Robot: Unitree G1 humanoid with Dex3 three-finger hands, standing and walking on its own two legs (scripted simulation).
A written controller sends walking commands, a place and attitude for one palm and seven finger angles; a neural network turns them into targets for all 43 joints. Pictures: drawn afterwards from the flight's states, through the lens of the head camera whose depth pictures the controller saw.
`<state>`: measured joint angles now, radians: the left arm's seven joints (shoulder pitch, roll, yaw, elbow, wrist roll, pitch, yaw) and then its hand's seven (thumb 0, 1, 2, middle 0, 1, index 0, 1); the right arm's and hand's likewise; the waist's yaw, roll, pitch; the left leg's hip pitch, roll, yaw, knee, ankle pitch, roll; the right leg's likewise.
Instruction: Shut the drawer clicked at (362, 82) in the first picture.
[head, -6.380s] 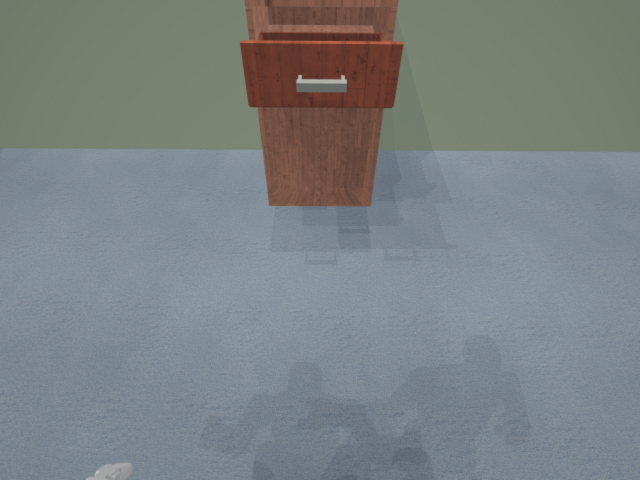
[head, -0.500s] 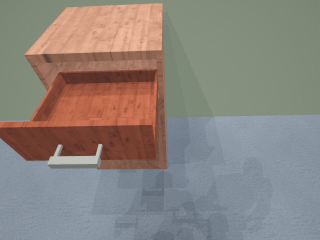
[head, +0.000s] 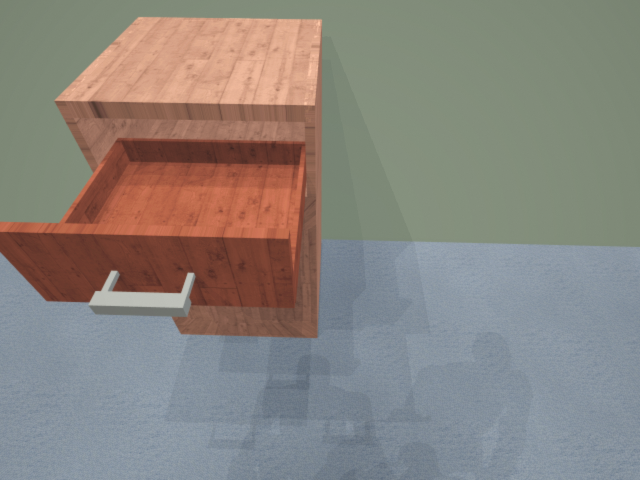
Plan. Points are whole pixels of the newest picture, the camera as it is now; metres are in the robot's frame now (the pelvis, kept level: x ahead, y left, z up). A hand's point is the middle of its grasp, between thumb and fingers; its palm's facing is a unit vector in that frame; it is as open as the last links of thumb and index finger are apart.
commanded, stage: come to a stop and stand still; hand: left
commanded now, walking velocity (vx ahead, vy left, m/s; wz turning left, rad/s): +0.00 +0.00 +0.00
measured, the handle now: (146, 291) +0.37 +0.29 -0.01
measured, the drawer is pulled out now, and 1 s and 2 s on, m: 0.30 0.30 0.30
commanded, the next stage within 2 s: look again from close up in 0.06 s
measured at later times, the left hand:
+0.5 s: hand out of the picture +0.02 +0.23 -0.18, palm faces +0.03 -0.98 -0.21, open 7.4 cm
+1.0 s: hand out of the picture +0.02 +0.21 -0.18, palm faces +0.03 -0.99 -0.15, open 7.4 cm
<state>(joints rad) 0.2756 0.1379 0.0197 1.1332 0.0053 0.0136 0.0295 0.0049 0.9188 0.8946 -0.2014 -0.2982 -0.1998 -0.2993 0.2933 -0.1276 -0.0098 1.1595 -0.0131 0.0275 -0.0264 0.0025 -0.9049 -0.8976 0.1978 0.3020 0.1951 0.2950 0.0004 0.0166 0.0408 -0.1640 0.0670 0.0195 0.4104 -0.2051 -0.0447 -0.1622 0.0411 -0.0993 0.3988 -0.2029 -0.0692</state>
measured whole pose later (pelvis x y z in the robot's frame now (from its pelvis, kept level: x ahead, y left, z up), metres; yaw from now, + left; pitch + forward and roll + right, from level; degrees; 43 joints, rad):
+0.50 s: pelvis +0.00 +0.06 -0.01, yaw -1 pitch -1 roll +0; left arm 0.30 0.14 0.01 1.08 0.02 -0.01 0.04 0.01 0.91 0.89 -0.20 -0.30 -0.20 -0.30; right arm 0.35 -0.13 0.02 1.08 -0.02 -0.01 -0.02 0.02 -0.92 -0.90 0.20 0.30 0.20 0.30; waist 0.00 0.02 -0.01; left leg -0.20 -0.03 0.05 0.48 -0.26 0.04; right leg -0.23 -0.05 -0.05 0.50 -0.25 0.01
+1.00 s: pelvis +0.04 +0.06 -0.01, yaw -1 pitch -1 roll +0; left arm 0.34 0.12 0.00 1.11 0.02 -0.01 0.02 0.00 0.91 0.89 -0.20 -0.30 -0.20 -0.30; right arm 0.32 -0.15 0.02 1.11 -0.01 -0.01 -0.01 0.00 -0.90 -0.90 0.20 0.30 0.20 0.30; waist 0.01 0.00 0.02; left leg -0.17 -0.03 0.06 0.51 -0.33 0.04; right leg -0.21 -0.05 -0.05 0.55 -0.33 0.01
